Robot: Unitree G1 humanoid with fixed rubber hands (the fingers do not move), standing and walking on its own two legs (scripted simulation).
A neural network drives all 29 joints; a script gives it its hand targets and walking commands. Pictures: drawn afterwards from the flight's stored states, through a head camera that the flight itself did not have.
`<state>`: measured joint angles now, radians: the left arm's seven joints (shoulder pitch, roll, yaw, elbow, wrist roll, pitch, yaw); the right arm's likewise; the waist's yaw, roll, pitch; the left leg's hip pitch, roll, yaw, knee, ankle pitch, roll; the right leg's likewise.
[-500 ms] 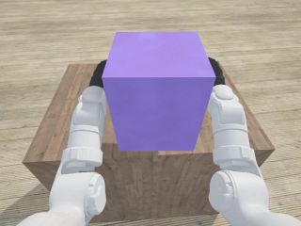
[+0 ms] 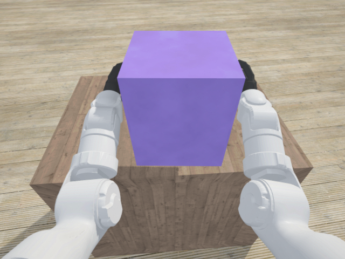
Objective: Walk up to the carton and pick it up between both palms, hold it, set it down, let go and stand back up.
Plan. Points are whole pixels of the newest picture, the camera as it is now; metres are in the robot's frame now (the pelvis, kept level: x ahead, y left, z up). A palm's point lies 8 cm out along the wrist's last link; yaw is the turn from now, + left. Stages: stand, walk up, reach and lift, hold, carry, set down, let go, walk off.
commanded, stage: set down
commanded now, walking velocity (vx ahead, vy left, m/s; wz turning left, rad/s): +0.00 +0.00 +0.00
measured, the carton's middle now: (179, 100) +0.44 -0.01 +0.18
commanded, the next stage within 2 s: none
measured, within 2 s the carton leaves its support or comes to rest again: neither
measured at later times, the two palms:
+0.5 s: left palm (108, 101) +0.46 +0.17 +0.16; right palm (226, 102) +0.45 -0.13 +0.15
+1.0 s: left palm (106, 113) +0.44 +0.18 +0.13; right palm (224, 119) +0.43 -0.13 +0.12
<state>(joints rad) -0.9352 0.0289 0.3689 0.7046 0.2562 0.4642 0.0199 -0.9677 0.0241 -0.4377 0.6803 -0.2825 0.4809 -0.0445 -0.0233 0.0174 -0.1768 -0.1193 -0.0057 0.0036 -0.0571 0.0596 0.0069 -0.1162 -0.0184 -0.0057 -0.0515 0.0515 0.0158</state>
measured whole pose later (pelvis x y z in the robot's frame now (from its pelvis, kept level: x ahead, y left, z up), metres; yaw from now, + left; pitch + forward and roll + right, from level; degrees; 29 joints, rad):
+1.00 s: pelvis +0.02 +0.02 +0.00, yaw +1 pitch +12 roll +0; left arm -0.90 0.14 0.18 1.05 0.03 0.12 0.07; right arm -0.83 0.01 -0.32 0.93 -0.11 0.16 -0.16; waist -0.03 0.00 -0.23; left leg -0.23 -0.03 -0.01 0.02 0.01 0.02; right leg -0.21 -0.05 -0.02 0.00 0.01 0.03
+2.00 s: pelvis +0.02 +0.01 +0.00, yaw +0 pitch +15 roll +0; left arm -0.89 0.13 0.20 1.12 0.07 -0.03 0.06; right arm -0.88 -0.02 -0.29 1.07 -0.07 0.00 -0.18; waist 0.01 -0.03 -0.20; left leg -0.31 -0.02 0.01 0.06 -0.01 0.01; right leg -0.30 -0.03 0.00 0.05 -0.01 0.02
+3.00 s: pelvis -0.01 +0.01 -0.01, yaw +0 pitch +15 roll +0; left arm -1.14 0.31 0.03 1.25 -0.18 0.04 0.03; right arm -1.16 -0.19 -0.07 1.22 0.17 0.11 -0.18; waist 0.04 -0.03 -0.18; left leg -0.41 -0.02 0.02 0.17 -0.02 0.02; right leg -0.41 -0.03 0.01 0.17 -0.02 0.03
